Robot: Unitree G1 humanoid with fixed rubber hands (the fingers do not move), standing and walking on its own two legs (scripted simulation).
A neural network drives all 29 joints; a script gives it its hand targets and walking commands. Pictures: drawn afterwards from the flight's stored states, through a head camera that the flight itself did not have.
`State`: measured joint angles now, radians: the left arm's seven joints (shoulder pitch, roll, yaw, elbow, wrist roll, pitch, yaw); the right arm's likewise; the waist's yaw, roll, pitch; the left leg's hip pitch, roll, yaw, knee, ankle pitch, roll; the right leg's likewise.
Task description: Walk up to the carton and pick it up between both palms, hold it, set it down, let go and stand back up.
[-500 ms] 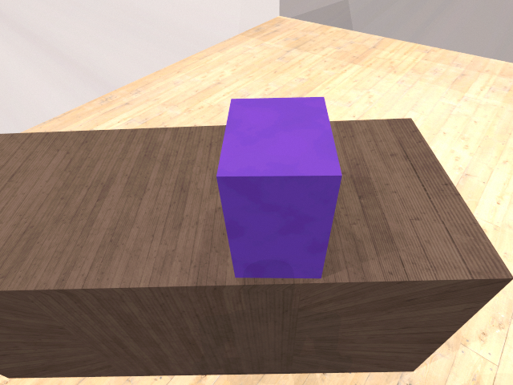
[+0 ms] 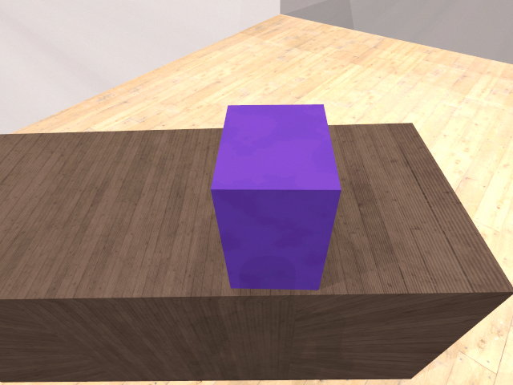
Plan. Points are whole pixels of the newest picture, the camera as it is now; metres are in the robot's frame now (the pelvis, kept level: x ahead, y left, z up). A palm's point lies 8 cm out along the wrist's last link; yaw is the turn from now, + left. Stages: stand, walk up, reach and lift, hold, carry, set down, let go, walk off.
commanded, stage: stand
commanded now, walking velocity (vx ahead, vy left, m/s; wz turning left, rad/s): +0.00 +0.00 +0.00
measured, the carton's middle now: (274, 200) +0.46 -0.01 +0.02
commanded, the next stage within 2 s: none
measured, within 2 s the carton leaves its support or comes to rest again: neither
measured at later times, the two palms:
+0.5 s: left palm out of the picture +0.02 +0.24 -0.13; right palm out of the picture +0.02 -0.25 -0.13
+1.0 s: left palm out of the picture +0.01 +0.23 -0.13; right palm out of the picture +0.01 -0.24 -0.13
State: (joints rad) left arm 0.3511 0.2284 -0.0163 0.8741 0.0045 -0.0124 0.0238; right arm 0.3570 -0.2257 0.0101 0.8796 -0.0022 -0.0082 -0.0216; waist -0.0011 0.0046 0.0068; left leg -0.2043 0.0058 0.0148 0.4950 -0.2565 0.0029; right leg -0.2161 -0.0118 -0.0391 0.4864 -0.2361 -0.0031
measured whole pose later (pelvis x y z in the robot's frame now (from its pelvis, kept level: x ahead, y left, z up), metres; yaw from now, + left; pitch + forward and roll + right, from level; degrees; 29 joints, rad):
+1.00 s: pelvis +0.01 +0.00 +0.00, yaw +0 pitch -2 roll +0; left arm 0.34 0.20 -0.02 0.99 0.00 -0.01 0.04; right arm 0.34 -0.19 0.01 0.99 0.00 -0.01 -0.04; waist 0.00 0.01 0.03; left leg -0.17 0.01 0.01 0.45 -0.25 0.00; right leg -0.18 -0.01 -0.04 0.44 -0.23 -0.01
